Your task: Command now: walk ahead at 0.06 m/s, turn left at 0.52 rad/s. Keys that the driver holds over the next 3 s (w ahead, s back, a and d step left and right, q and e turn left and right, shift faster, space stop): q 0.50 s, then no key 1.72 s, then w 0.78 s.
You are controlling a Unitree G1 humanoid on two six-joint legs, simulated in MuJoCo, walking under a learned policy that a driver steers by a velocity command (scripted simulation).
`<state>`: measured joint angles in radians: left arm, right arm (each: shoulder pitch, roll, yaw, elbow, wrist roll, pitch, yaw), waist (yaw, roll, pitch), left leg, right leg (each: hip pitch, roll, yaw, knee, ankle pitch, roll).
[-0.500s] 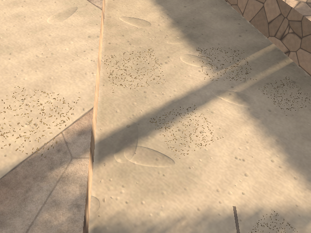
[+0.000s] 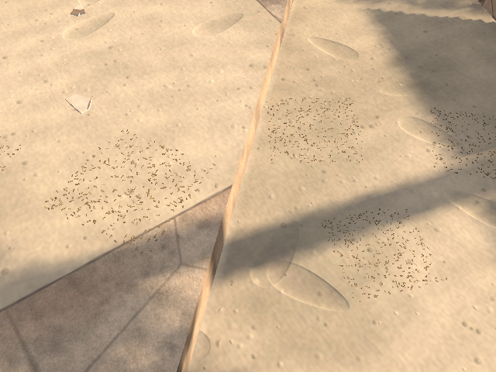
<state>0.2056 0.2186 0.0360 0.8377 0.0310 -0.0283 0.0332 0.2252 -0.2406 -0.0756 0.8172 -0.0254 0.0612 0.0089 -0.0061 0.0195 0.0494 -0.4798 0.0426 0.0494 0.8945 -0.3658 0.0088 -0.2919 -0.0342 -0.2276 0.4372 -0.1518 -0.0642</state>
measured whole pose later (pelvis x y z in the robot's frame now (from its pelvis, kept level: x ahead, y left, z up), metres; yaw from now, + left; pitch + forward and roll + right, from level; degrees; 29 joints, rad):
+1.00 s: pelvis -0.02 -0.03 +0.01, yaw +24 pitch -2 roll +0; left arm 0.22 0.22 0.02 0.84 0.01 0.01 0.01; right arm 0.22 -0.23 -0.03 0.89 -0.01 0.03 -0.02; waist 0.02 -0.01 0.05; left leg -0.11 -0.04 -0.06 0.40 -0.26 0.03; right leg -0.18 0.03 -0.02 0.42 -0.20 -0.03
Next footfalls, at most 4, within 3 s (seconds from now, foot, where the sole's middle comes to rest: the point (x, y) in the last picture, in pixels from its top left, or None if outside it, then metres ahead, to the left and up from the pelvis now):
0.10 left None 0.04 0.11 -0.77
0.58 right None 0.07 -0.10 -0.77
0.92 left None -0.05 0.07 -0.77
2.56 right None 0.15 -0.09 -0.77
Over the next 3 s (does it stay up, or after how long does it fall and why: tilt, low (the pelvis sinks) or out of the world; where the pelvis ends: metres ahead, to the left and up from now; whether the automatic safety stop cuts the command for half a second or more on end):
stays up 0.27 0.04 -0.02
